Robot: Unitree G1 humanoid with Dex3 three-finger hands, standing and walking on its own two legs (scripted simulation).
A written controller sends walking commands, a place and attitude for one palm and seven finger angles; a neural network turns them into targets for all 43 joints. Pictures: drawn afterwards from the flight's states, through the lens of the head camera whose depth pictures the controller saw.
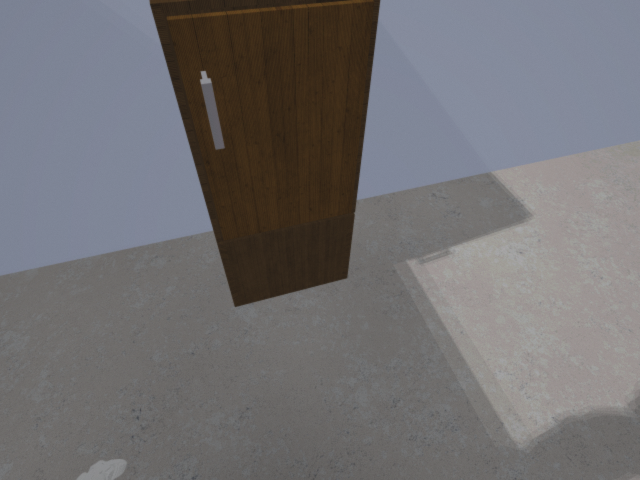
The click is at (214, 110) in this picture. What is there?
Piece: cupboard door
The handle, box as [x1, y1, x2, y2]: [200, 71, 224, 149]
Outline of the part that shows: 201,71 202,78 200,79 215,148 223,148 224,146 210,78 206,77 205,71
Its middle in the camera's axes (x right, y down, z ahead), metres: -0.23 -0.26 +0.80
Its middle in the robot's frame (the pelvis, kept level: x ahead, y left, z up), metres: +0.78 +0.27 +0.05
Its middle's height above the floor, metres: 0.82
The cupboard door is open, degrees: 0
